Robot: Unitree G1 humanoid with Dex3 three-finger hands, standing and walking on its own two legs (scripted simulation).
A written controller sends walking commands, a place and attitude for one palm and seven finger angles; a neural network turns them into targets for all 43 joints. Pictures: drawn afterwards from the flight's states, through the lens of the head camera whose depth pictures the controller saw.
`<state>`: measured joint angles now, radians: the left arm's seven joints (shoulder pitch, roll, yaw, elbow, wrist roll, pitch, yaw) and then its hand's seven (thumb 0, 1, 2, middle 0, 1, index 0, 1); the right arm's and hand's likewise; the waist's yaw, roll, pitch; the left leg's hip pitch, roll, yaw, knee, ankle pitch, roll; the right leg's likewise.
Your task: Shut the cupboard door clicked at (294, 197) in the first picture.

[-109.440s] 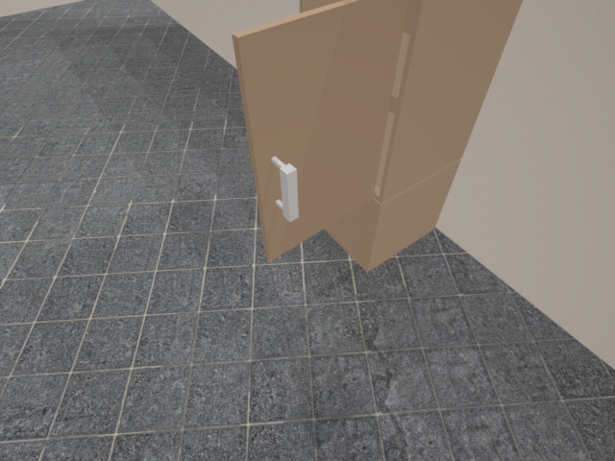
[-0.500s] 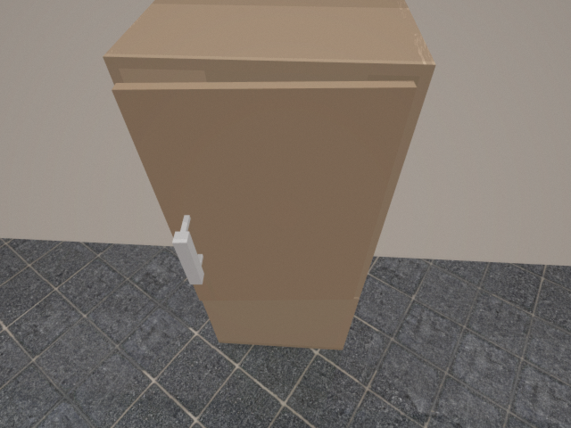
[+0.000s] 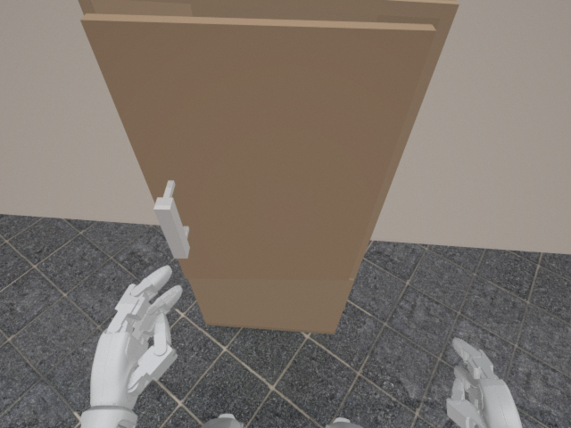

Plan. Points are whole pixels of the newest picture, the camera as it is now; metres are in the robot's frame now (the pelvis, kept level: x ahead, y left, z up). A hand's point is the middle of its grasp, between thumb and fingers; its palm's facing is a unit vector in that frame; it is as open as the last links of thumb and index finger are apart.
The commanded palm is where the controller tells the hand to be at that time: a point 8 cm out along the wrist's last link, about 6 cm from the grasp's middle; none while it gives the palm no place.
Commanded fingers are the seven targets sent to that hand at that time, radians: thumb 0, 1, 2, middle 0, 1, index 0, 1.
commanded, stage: raise the hand and make a fist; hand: left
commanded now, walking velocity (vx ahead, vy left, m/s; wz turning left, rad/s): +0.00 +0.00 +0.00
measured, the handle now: (176, 220) +0.45 +0.22 -0.02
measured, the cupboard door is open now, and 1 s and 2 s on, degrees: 4 4 4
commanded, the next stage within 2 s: bring the fist close to the handle in 1.62 s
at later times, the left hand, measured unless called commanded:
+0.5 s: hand (158, 385) +0.19 +0.18 -0.02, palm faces +0.02 -1.00 -0.02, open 4.3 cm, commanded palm +0.15 +0.23 -0.01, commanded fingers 0.00 0.90 0.90 -0.93 -1.10 -0.93 -1.10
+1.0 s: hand (140, 373) +0.20 +0.20 -0.01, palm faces +0.04 -1.00 -0.03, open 3.1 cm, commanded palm +0.18 +0.25 -0.01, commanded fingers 0.00 0.90 0.90 -1.30 -1.50 -1.30 -1.50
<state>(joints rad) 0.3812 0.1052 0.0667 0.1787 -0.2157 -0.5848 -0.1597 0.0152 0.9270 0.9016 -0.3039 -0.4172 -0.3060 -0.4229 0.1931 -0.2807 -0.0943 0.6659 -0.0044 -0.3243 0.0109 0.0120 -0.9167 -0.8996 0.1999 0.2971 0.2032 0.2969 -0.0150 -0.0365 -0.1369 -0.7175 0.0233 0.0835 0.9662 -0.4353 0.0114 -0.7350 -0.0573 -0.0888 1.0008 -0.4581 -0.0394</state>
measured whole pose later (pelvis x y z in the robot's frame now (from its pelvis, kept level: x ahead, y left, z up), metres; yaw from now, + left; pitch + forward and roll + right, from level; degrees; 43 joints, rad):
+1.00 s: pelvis -0.02 +0.02 -0.06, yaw +0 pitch +18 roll -3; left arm 0.43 0.21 0.10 -0.05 -0.24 -0.46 -0.18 0.02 0.90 0.90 -1.21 -1.40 -1.21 -1.40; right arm 0.19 -0.22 0.01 0.47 0.00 -0.16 -0.04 0.01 -0.90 -0.90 0.20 0.30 0.21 0.30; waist 0.02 0.02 -0.16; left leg -1.07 0.04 0.01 1.32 -0.56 0.03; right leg -1.03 -0.05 -0.14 1.26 -0.54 -0.03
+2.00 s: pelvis -0.02 +0.01 -0.06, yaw +0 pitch +18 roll -2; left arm 0.23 0.22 0.13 0.08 -0.25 -0.44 -0.21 0.02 0.90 0.90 -1.30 -1.50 -1.30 -1.50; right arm 0.22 -0.25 0.01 0.51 0.01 -0.14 -0.04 0.01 -0.90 -0.90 0.20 0.30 0.21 0.30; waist 0.00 0.04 -0.17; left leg -1.09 0.04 0.00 1.33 -0.56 0.01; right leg -1.05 -0.04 -0.14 1.29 -0.55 -0.05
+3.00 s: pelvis -0.01 +0.01 -0.04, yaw -1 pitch +19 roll -1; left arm -0.26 0.19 0.16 0.58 -0.15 -0.50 -0.08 0.02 0.90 0.90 -1.30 -1.50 -1.30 -1.50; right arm 0.26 -0.25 0.00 0.59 0.00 -0.04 0.00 0.01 -0.91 -0.90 0.20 0.30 0.21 0.30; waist -0.05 0.02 -0.15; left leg -1.04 0.04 0.05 1.22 -0.52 0.03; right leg -1.03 -0.04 -0.09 1.20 -0.51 -0.03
